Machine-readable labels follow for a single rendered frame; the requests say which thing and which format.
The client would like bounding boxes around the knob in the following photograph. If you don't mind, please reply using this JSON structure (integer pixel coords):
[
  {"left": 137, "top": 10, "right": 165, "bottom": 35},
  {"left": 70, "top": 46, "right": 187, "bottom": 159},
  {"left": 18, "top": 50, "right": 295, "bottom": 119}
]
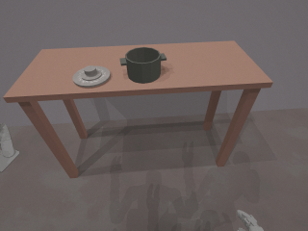
[{"left": 84, "top": 65, "right": 97, "bottom": 76}]

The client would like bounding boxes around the robot left hand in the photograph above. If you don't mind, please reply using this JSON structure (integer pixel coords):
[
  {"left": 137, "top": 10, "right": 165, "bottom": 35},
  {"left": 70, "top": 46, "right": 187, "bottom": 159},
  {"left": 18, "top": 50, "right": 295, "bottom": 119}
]
[{"left": 0, "top": 98, "right": 19, "bottom": 173}]

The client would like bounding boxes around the pot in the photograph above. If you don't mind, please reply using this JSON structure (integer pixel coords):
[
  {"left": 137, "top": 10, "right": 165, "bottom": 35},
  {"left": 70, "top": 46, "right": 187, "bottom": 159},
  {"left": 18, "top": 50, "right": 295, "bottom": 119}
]
[{"left": 119, "top": 47, "right": 167, "bottom": 84}]

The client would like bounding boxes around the robot right hand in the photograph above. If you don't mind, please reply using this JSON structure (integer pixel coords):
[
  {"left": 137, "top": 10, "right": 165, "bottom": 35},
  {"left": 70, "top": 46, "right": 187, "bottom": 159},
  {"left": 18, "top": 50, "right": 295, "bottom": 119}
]
[{"left": 237, "top": 210, "right": 264, "bottom": 231}]

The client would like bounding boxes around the lid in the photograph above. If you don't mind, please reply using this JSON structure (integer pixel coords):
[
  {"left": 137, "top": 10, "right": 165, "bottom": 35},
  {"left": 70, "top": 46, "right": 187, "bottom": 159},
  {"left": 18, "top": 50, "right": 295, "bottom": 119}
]
[{"left": 72, "top": 65, "right": 111, "bottom": 88}]

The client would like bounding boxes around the table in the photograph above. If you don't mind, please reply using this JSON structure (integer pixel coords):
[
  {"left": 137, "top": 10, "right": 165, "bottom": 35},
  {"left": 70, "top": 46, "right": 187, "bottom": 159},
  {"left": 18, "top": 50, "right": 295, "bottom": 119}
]
[{"left": 3, "top": 40, "right": 273, "bottom": 179}]

